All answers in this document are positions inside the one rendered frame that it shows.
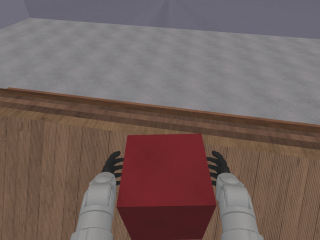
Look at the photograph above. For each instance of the left robot forearm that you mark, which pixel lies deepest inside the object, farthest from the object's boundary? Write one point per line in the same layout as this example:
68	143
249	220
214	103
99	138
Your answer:
97	209

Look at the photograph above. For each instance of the right robot hand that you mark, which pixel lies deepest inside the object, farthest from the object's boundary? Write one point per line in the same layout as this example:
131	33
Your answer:
221	165

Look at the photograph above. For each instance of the right robot forearm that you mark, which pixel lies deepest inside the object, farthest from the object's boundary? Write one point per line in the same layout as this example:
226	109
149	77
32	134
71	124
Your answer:
236	209

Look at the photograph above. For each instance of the carton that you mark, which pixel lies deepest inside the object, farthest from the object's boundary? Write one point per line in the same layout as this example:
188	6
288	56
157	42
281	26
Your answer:
165	191

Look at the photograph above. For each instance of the left robot hand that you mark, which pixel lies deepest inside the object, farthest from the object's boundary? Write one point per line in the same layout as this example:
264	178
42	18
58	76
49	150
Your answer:
109	165

